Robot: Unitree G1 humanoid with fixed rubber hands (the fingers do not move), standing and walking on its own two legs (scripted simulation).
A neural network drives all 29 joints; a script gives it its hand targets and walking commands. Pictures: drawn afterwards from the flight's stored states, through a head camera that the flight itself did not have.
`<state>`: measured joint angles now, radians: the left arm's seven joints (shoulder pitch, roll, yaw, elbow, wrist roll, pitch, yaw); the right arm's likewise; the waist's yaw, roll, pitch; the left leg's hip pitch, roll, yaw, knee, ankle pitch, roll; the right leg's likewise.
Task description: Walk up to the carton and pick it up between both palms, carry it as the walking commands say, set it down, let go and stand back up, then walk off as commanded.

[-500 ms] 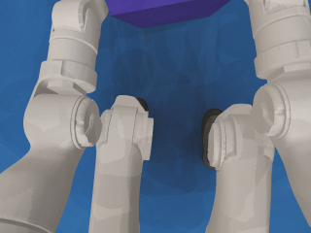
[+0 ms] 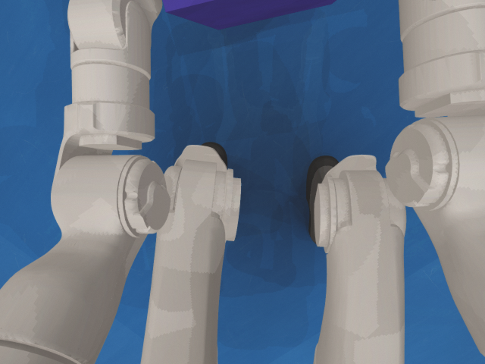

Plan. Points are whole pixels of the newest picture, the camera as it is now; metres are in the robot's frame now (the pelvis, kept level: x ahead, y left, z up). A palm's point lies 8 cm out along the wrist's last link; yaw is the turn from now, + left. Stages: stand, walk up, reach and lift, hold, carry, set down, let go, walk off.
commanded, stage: reach and lift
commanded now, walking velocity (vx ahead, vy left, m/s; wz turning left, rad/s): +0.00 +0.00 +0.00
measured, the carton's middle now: out of the picture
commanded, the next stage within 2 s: none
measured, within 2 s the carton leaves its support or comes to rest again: neither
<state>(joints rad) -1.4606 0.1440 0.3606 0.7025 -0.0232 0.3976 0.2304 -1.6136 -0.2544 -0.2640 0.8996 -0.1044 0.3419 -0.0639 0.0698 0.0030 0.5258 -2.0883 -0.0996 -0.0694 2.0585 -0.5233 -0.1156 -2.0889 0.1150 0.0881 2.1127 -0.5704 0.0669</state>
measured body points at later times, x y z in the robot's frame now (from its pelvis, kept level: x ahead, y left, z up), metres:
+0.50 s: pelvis -0.02 +0.00 +0.04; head +0.35 -0.01 +0.29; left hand +0.54 +0.17 -0.09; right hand +0.59 -0.10 -0.09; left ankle +0.14 +0.14 -0.37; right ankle +0.12 -0.13 -0.37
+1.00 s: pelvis -0.02 -0.01 +0.09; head +0.33 +0.00 +0.35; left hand +0.52 +0.17 -0.03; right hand +0.56 -0.10 -0.03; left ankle +0.14 +0.14 -0.37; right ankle +0.12 -0.13 -0.37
